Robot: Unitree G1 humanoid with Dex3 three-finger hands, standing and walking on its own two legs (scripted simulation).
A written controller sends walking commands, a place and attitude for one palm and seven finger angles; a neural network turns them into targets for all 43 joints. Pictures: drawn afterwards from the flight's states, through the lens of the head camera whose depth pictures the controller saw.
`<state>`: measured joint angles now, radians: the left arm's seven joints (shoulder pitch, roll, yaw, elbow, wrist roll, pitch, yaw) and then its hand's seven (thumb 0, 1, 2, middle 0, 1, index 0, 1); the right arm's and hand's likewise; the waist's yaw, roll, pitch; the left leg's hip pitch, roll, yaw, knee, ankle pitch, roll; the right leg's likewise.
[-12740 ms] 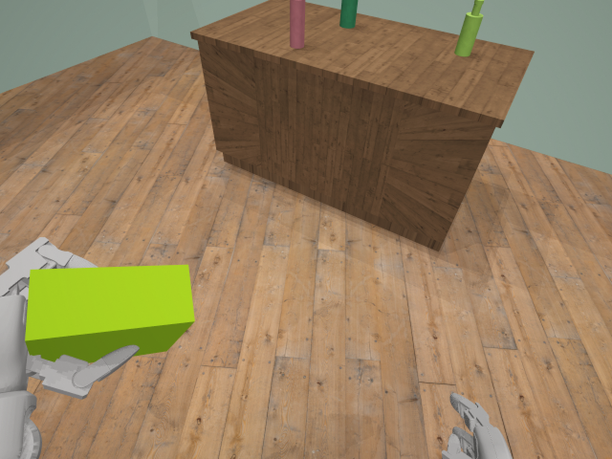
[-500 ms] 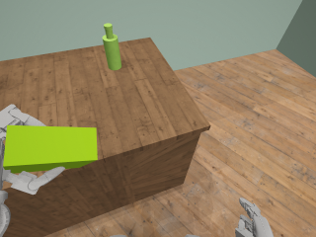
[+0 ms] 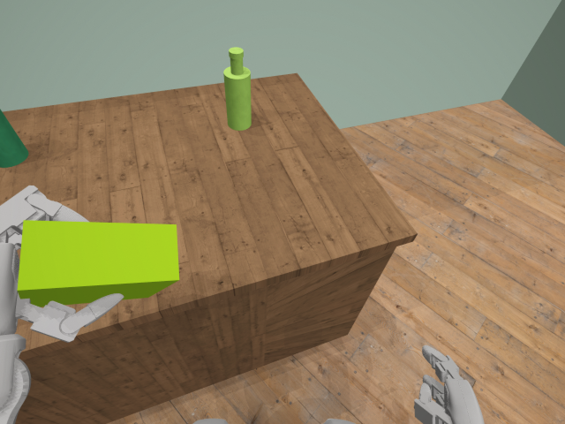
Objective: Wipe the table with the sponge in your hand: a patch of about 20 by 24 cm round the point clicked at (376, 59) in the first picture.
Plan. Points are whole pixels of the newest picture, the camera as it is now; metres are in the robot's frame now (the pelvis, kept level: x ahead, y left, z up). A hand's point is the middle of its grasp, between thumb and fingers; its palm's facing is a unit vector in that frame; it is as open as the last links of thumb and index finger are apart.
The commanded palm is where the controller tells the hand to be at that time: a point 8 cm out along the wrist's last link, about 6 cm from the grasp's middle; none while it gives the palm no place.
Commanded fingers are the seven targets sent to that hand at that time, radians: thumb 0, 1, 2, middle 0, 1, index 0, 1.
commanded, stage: shuffle to correct the standing spot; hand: left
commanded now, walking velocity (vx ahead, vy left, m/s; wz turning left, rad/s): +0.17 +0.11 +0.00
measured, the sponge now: (121, 266) +0.24 +0.20 +0.14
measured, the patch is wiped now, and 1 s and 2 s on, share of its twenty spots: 0.00 0.00 0.00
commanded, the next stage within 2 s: none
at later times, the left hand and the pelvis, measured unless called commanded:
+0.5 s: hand (0, 270) +0.21 +0.30 +0.17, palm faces +0.40 -0.83 -0.39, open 10.1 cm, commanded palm +0.15 +0.34 +0.19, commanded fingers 0.00 0.10 1.30 -1.20 -1.60 -1.20 -1.60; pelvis -0.01 +0.06 +0.00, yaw +1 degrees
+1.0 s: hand (16, 239) +0.24 +0.29 +0.19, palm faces +0.32 -0.82 -0.48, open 10.1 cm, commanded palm +0.17 +0.35 +0.19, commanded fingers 0.00 0.10 1.30 -1.20 -1.60 -1.20 -1.60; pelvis +0.01 +0.07 +0.00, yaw +0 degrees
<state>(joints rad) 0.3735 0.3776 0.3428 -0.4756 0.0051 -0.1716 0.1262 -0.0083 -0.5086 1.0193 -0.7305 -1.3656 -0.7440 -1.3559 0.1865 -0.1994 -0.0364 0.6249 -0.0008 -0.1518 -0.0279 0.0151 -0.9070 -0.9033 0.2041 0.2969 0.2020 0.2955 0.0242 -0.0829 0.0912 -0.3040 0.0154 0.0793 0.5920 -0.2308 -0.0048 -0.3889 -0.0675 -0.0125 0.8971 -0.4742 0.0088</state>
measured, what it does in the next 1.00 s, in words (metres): steps on the spot: right foot, then left foot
